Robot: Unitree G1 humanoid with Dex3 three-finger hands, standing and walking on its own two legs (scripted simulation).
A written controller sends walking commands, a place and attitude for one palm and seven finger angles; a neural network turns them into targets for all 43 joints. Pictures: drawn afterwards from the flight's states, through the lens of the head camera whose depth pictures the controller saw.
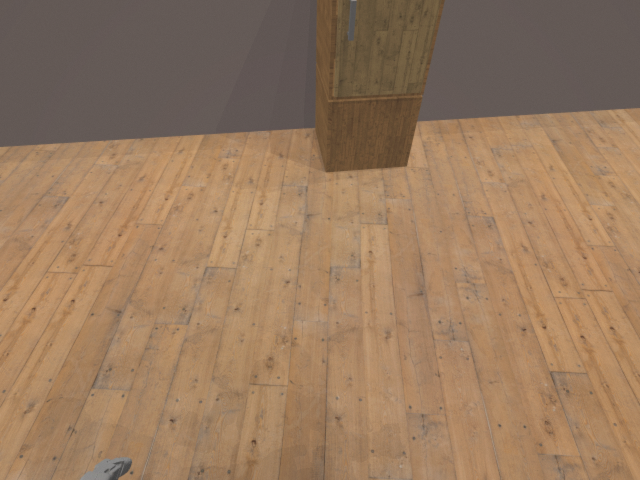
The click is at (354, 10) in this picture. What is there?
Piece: cupboard door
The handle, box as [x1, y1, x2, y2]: [347, 0, 356, 40]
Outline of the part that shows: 350,0 349,29 347,34 348,39 353,40 356,1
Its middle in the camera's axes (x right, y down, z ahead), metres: +0.11 -0.81 +1.43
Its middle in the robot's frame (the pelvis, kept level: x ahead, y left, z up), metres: +1.62 -0.03 -0.03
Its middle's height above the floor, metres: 0.74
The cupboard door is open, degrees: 0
